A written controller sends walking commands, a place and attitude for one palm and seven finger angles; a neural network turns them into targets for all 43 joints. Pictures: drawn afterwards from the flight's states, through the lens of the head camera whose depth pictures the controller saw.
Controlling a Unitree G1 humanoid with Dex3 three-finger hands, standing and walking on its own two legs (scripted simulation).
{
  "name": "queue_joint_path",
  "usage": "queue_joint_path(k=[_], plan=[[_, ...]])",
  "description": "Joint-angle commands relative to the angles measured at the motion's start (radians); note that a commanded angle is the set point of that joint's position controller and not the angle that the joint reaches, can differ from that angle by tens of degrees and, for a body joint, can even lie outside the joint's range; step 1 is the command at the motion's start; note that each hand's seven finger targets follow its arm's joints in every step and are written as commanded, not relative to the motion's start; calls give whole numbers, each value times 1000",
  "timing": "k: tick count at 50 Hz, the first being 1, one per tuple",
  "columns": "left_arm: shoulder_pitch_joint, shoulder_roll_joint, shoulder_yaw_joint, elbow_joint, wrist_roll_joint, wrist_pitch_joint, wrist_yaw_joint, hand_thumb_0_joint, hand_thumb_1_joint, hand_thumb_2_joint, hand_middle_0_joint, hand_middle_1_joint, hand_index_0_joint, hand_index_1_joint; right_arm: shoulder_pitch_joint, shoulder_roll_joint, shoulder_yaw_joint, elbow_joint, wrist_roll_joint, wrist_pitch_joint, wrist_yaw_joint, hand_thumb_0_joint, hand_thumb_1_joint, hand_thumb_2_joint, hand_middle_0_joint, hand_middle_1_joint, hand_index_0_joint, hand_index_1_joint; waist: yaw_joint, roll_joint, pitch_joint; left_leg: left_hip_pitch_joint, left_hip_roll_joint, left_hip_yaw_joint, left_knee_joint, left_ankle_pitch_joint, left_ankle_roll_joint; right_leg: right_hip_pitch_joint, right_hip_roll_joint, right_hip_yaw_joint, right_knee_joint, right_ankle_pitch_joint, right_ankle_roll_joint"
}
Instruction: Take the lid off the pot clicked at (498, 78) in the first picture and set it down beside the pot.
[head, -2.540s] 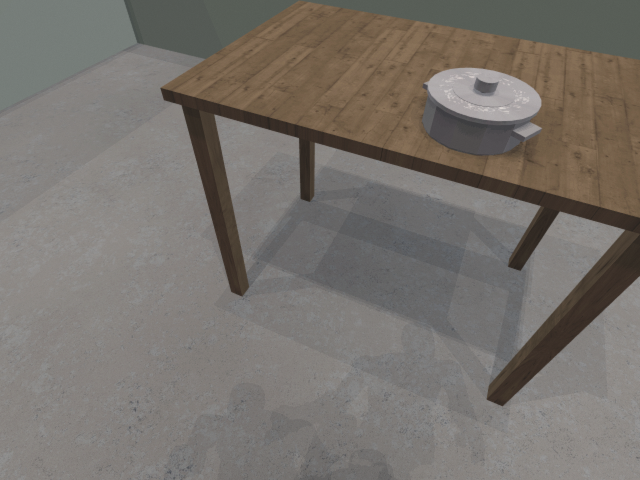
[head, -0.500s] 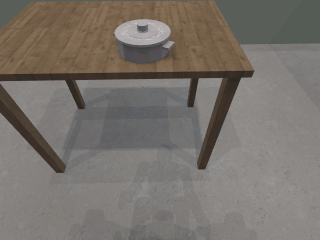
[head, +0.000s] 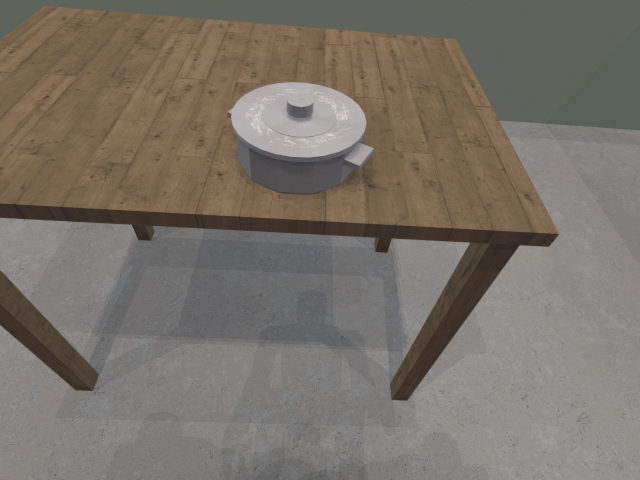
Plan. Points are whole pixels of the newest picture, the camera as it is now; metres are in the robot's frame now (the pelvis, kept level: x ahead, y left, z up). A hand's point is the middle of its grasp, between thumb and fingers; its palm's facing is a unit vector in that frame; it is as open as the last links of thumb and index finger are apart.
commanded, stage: take the last steps up to it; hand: left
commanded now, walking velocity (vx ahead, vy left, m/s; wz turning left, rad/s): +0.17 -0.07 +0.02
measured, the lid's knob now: (300, 105) +0.60 +0.08 +0.16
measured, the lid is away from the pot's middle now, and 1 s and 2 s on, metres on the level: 0.00 0.00 0.00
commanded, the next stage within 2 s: come to a stop and stand still in 0.06 s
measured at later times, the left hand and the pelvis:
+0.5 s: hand (220, 454) +0.18 +0.15 -0.16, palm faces +0.10 -0.96 -0.24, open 7.3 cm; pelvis +0.12 -0.04 +0.01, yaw +3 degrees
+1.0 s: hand out of the picture +0.07 +0.24 -0.18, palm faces +0.09 -0.98 -0.15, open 7.4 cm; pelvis +0.08 +0.04 +0.02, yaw +2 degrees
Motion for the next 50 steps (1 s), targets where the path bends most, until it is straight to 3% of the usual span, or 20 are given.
queue_joint_path(k=[1,4,8,10,11,12,13,14,16,18,21,25,30,32,33,34,35,38,41,50], plan=[[60,-5,7,-77,4,-3,-5,0,900,900,-200,-300,-200,-300,80,-131,-19,3,1,-5,3,0,-900,-900,200,300,200,300,21,147,21,9,258,-212,-364,146,128,-81,-88,19,-156,72,34],[10,-7,5,-106,1,-1,-8,0,900,900,-200,-300,-200,-300,70,-156,-25,-1,0,4,9,0,-900,-900,200,300,200,300,15,165,31,-7,225,-155,-370,131,125,-29,-79,-31,-347,110,49],[-69,17,10,-142,3,-12,-9,0,900,900,-200,-300,-200,-300,91,-165,-34,9,-2,24,13,0,-900,-900,200,300,200,300,-13,174,52,-1,223,-180,-313,37,120,53,-47,-80,-538,141,55],[-12,20,8,-117,4,-20,1,0,900,900,-200,-300,-200,-300,79,-157,-24,17,-1,38,10,0,-900,-900,200,300,200,300,18,135,16,12,168,-131,-180,107,66,181,-12,-109,-689,222,64],[40,55,10,-96,3,-32,11,0,900,900,-200,-300,-200,-300,97,-128,-14,27,3,40,10,0,-900,-900,200,300,200,300,39,63,-29,9,115,-102,-80,97,16,284,-44,-51,-774,337,63],[72,131,17,-84,7,-46,27,0,900,900,-200,-300,-200,-300,123,-76,-3,27,11,42,12,0,-900,-900,200,300,200,300,36,-115,-91,-83,49,-69,40,-87,-38,392,-212,162,-792,617,16],[63,194,20,-92,-1,-46,32,0,900,900,-200,-300,-200,-300,151,-55,1,18,17,57,9,0,-900,-900,200,300,200,300,17,-212,-127,-65,5,-61,130,-316,-67,370,-354,245,-837,853,-69],[42,199,15,-99,-4,-37,35,0,900,900,-200,-300,-200,-300,157,-71,-6,23,19,70,1,0,-900,-900,200,300,200,300,14,-111,-130,-22,6,-95,202,-370,-65,331,-374,209,-824,977,-121],[13,189,29,-93,-2,-29,54,0,900,900,-200,-300,-200,-300,110,-87,-14,27,22,91,-6,0,-900,-900,200,300,200,300,32,-197,-129,-120,3,-121,381,-390,-78,387,-361,216,-754,1267,-176],[7,187,34,-94,-3,-11,69,0,900,900,-200,-300,-200,-300,57,-113,-27,16,19,104,-10,0,-900,-900,200,300,200,300,56,-153,-127,-208,-15,-160,524,-375,-85,438,-381,190,-739,1328,-216],[-38,193,46,-129,2,1,81,0,900,900,-200,-300,-200,-300,-20,-109,-32,-23,10,133,6,0,-900,-900,200,300,200,300,51,-43,-116,-238,-24,-191,599,-294,-99,377,-368,142,-775,1153,-203],[-120,200,45,-177,5,8,83,0,900,900,-200,-300,-200,-300,-40,-110,-34,-55,7,152,23,0,-900,-900,200,300,200,300,18,-85,-121,-172,-19,-191,542,-211,-102,259,-343,89,-810,935,-181],[-160,219,44,-205,14,22,62,0,900,900,-200,-300,-200,-300,-21,-115,-30,-70,15,123,27,0,-900,-900,200,300,200,300,-1,-161,-137,-22,-32,-117,207,-143,-89,213,-273,62,-775,687,-131],[-161,203,42,-201,2,31,57,0,900,900,-200,-300,-200,-300,48,-129,-28,-49,14,103,26,0,-900,-900,200,300,200,300,-36,-109,-153,143,-24,-103,-78,72,-86,156,-209,27,-678,488,-54],[-119,159,28,-201,-4,38,52,0,900,900,-200,-300,-200,-300,45,-187,-37,-54,11,91,25,0,-900,-900,200,300,200,300,-31,33,-179,250,63,-192,-153,161,-72,59,-139,-9,-581,236,-2],[-98,88,15,-215,-13,45,49,0,900,900,-200,-300,-200,-300,35,-287,-55,-86,0,82,22,0,-900,-900,200,300,200,300,-37,360,-106,171,306,-508,-269,336,14,-101,-3,-61,-411,-202,75],[-121,114,14,-213,-9,54,56,0,900,900,-200,-300,-200,-300,-7,-307,-45,-108,-6,92,16,0,-900,-900,200,300,200,300,-42,334,-64,8,364,-554,-303,353,94,-35,11,65,-275,-259,61],[-64,140,31,-155,-5,59,37,0,900,900,-200,-300,-200,-300,-99,-240,-19,-117,-14,81,-10,0,-900,-900,200,300,200,300,12,201,-16,29,277,-457,-325,177,68,-94,24,139,-118,-77,60],[-33,151,40,-123,-3,62,22,0,900,900,-200,-300,-200,-300,-52,-215,-11,-93,-3,77,-17,0,-900,-900,200,300,200,300,6,171,-27,139,235,-347,-340,164,23,-143,33,149,-58,65,83],[5,122,40,-124,-2,81,20,0,900,900,-200,-300,-200,-300,111,-192,-16,-32,3,70,-30,0,-900,-900,200,300,200,300,-22,188,-32,199,251,-391,-413,-36,10,-140,27,154,-140,80,85]])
